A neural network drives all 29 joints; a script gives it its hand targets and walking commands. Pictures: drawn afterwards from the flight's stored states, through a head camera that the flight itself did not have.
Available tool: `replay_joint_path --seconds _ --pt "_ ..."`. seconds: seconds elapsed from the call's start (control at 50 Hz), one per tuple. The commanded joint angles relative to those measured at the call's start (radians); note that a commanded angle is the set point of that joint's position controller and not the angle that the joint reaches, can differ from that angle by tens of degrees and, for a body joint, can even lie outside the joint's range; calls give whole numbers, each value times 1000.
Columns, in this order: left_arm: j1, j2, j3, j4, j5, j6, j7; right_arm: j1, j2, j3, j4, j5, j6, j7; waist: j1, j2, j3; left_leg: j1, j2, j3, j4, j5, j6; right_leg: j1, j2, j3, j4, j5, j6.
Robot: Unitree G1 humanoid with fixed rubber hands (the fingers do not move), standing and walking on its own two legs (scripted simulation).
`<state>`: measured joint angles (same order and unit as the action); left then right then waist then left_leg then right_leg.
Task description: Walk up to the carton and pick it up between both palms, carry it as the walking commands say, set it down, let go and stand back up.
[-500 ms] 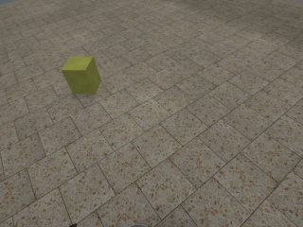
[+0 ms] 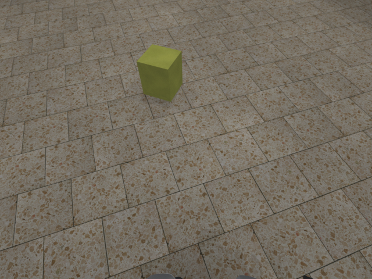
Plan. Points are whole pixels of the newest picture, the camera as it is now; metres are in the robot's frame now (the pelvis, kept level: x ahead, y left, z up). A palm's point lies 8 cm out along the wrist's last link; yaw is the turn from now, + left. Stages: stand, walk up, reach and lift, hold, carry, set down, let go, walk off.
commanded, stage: walk up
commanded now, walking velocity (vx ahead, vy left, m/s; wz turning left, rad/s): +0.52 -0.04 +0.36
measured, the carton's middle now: (161, 73) +1.51 +0.30 -0.62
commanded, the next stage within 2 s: none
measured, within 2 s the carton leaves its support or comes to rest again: neither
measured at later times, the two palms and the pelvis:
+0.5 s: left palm (127, 163) +0.42 +0.22 -0.11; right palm (310, 230) +0.27 -0.29 -0.15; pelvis +0.30 -0.04 -0.01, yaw +7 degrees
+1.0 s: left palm (99, 163) +0.44 +0.32 -0.15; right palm (237, 103) +0.70 -0.13 -0.12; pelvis +0.53 +0.09 -0.01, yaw +9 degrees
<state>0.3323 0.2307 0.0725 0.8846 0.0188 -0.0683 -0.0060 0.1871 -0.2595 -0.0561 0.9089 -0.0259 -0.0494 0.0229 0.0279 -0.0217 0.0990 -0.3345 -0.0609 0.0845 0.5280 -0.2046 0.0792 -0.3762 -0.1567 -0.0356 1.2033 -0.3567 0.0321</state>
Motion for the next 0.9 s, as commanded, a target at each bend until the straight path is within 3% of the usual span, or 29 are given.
replay_joint_path --seconds 0.0,0.04,0.1,0.12,0.18,0.22,0.24,0.28,0.32,0.34,0.36,0.38,0.4,0.42,0.44,0.46,0.48,0.5,0.52,0.56,0.58,0.6,0.64,0.72,0.76,0.78,0.84,0.86,0.88 --pt "69 43 9 -19 17 18 -9 40 -91 -19 -17 16 -30 -6 8 65 -105 123 283 -334 -319 118 95 -107 -33 41 -25 82 -7" --pt "31 42 11 -13 16 35 -17 78 -95 -19 2 22 -40 -5 11 97 -78 109 282 -327 -366 95 94 -139 -25 25 -82 145 -2" --pt "-111 71 14 -50 19 42 -23 166 -91 -13 25 23 -48 -14 -36 100 -8 166 292 -319 -410 77 89 -283 -36 12 -189 227 23" --pt "-148 65 14 -61 24 41 -26 197 -88 -10 40 28 -48 -17 -50 117 -2 211 287 -307 -408 107 75 -318 -30 3 -224 256 24" --pt "-268 60 9 -96 15 36 -37 263 -91 -15 44 25 -51 -27 -82 93 1 287 288 -300 -401 141 65 -365 -7 -9 -330 302 27" --pt "-318 42 -1 -120 10 31 -40 295 -83 -11 55 22 -51 -31 -94 137 21 324 281 -269 -387 212 63 -373 14 -29 -427 318 25" --pt "-343 48 -1 -126 11 28 -40 316 -71 -8 66 22 -49 -35 -100 117 22 350 281 -256 -378 259 64 -367 24 -37 -463 310 23" --pt "-389 29 -10 -142 -1 18 -43 341 -71 -3 83 16 -48 -39 -119 165 41 343 258 -231 -356 336 57 -311 56 -67 -553 308 12" --pt "-406 36 -8 -149 -2 10 -40 351 -68 4 105 11 -41 -38 -108 191 22 355 238 -196 -313 425 53 -208 94 -91 -615 252 -7" --pt "-354 41 -7 -134 -3 5 -35 341 -78 5 110 7 -36 -37 -81 192 -6 341 231 -195 -253 494 42 -98 112 -86 -652 222 -13" --pt "-276 60 5 -115 0 -1 -21 328 -99 -3 105 12 -39 -37 -43 174 -51 335 219 -188 -156 659 33 17 144 -106 -659 208 -18" --pt "-123 83 15 -65 0 -8 -6 305 -98 -5 115 15 -36 -35 34 136 -123 263 187 -149 -3 683 20 233 149 -120 -703 258 -33" --pt "65 152 37 -21 16 -17 13 292 -100 -9 107 31 -38 -32 120 78 -206 79 138 -121 205 484 0 493 40 -36 -690 245 -52" --pt "264 275 64 15 40 -15 33 312 -60 -7 64 20 -38 -31 141 -171 -335 -119 52 -88 558 -248 -32 688 -346 414 -737 268 -90" --pt "235 368 84 44 21 4 39 383 -44 -21 37 27 -29 -27 89 -235 -432 -218 10 -199 750 -336 -44 689 -445 737 -892 293 -178" --pt "108 297 68 33 8 10 36 344 -67 -33 51 13 -24 -22 48 -188 -331 -221 64 -216 801 -233 -48 518 -388 691 -944 150 -170" --pt "-5 196 42 18 4 5 31 282 -59 -27 52 4 -19 -13 14 -102 -197 -241 122 -195 805 -117 -59 372 -339 511 -940 106 -142" --pt "-47 136 31 19 6 -1 24 258 -20 -14 64 6 -15 -2 -7 -48 -125 -225 147 -180 786 -48 -64 289 -278 363 -939 204 -134" --pt "-66 96 16 15 4 -6 17 232 -10 -18 69 7 -4 3 -17 -60 -111 -183 163 -166 755 -25 -70 220 -215 252 -946 261 -110" --pt "-21 60 6 46 3 -20 8 239 13 -9 69 -1 19 14 -44 -112 -90 -182 153 -155 716 16 -76 204 -172 140 -941 421 -83" --pt "12 75 6 59 -1 -25 4 233 24 -4 81 -1 28 23 -39 -149 -101 -182 143 -138 689 22 -76 220 -155 91 -925 525 -72" --pt "36 88 5 63 -5 -33 1 209 39 1 74 -1 37 25 -42 -150 -79 -204 150 -128 667 36 -77 208 -158 47 -930 574 -73" --pt "59 81 3 73 -2 -34 4 124 20 4 47 -8 45 37 -39 -165 -52 -255 153 -103 604 80 -84 207 -141 3 -947 624 -75" --pt "107 104 7 81 0 -33 13 -40 26 28 -5 -8 38 60 -9 -155 6 -226 179 -24 289 193 -110 182 -133 -47 -1018 466 -89" --pt "127 139 21 82 -3 -33 20 -124 6 37 -33 -1 39 70 10 -117 40 -190 185 17 162 190 -106 181 -157 -45 -1056 342 -96" --pt "138 147 20 97 -1 -29 22 -126 14 39 -31 0 37 69 6 -133 47 -173 187 8 113 194 -104 200 -167 -44 -1056 306 -95" --pt "158 169 35 117 0 -20 23 -153 -18 30 -45 -3 34 63 18 -150 44 -106 178 21 39 104 -91 227 -201 -22 -1040 248 -104" --pt "133 178 37 112 7 -16 20 -118 -37 21 -28 -3 29 57 -3 -152 36 -69 177 15 28 58 -85 224 -203 -29 -1007 256 -102" --pt "114 185 39 110 8 -10 15 -76 -65 14 -10 -6 21 48 -17 -135 -16 12 143 40 -6 4 -76 248 -176 -62 -909 343 -102"
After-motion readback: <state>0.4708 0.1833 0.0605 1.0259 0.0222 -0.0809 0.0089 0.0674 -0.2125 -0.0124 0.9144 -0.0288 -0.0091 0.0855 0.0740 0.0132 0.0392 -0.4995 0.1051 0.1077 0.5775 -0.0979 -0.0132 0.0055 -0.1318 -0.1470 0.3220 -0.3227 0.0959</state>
